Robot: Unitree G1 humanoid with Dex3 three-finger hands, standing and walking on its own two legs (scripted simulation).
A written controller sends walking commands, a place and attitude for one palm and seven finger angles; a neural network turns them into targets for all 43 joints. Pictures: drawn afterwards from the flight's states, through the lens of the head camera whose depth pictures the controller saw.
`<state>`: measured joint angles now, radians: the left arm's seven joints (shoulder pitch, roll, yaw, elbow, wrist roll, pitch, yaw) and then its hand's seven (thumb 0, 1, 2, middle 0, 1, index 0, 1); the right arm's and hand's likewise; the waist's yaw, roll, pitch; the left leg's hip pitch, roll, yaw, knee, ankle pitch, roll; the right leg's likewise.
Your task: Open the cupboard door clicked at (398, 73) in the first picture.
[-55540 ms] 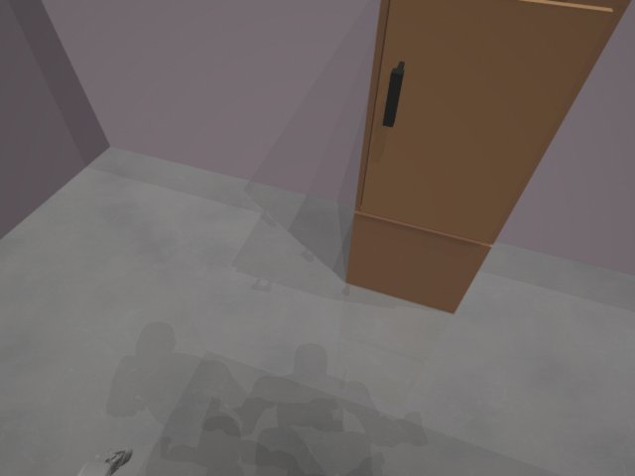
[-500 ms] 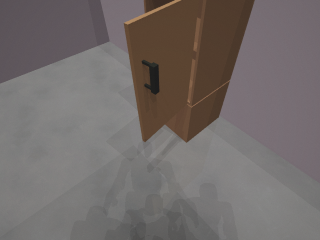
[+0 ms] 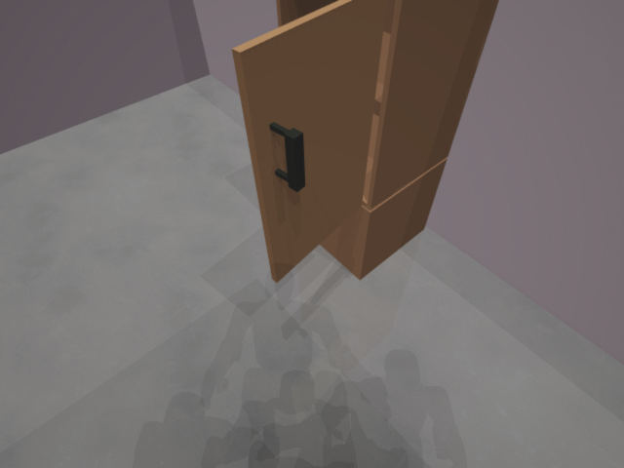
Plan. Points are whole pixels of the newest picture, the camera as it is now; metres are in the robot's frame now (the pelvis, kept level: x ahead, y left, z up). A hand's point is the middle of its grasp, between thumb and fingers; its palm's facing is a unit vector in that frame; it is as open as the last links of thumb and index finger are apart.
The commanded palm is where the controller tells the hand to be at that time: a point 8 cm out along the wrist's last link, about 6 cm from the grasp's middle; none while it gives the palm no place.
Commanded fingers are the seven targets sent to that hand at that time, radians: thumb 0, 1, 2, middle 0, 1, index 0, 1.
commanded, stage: look to check the result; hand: left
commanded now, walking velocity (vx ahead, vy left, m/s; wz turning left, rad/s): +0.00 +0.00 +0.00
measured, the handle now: (286, 156) +0.61 +0.08 +0.04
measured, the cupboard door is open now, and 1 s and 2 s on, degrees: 98 98 98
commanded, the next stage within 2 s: stand and wait in 0.38 s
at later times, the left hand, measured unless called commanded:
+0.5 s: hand out of the picture +0.08 +0.21 -0.16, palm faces -0.01 -0.95 -0.31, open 7.4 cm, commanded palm none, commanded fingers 0.00 0.90 0.90 -0.20 -0.30 -0.20 -0.30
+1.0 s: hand out of the picture +0.06 +0.21 -0.16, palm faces -0.02 -0.95 -0.30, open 7.4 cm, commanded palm none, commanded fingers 0.00 0.90 0.90 -0.20 -0.30 -0.20 -0.30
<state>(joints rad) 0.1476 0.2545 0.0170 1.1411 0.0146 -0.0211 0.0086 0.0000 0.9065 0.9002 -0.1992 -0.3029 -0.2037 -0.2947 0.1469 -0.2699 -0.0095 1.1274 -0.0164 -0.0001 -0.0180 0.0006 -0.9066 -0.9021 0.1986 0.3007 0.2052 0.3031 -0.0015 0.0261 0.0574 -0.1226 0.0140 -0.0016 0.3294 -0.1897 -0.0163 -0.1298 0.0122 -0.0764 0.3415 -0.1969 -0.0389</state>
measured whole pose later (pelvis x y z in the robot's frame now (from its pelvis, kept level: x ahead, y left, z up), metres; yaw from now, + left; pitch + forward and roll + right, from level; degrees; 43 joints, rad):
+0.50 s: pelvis +0.01 -0.01 +0.00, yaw +0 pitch -1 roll +0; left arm 0.13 0.26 0.01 1.14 0.01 -0.03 0.01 0.00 0.91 0.90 -0.20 -0.30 -0.20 -0.29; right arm 0.13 -0.29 -0.01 1.13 -0.02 0.00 -0.02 0.00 -0.91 -0.90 0.20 0.30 0.21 0.30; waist 0.00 0.03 0.05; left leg -0.08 0.03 0.00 0.30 -0.20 -0.03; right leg -0.09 0.03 -0.08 0.31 -0.20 -0.05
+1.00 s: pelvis +0.01 -0.01 +0.00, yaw -1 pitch -1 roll +0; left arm 0.15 0.26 0.01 1.14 0.01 -0.02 0.01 0.00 0.91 0.90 -0.20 -0.30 -0.20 -0.29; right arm 0.16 -0.27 -0.01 1.14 -0.01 0.01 -0.02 0.00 -0.91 -0.90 0.20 0.30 0.21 0.30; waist 0.00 0.02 0.06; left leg -0.08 0.03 0.01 0.30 -0.20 -0.03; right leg -0.09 0.03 -0.07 0.30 -0.19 -0.05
